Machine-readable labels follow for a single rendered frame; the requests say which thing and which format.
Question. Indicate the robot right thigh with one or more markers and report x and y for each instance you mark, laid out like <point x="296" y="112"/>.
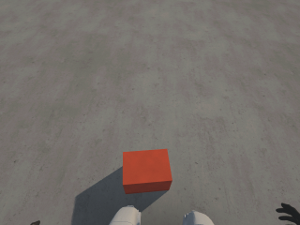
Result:
<point x="196" y="218"/>

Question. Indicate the robot left thigh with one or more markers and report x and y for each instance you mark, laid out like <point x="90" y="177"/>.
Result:
<point x="127" y="216"/>

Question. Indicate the robot thigh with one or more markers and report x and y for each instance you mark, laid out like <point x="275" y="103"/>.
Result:
<point x="127" y="216"/>
<point x="196" y="218"/>

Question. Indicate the carton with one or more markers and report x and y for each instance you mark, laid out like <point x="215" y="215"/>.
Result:
<point x="146" y="171"/>

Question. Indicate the right robot hand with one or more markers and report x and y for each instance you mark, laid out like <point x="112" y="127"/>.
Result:
<point x="290" y="211"/>

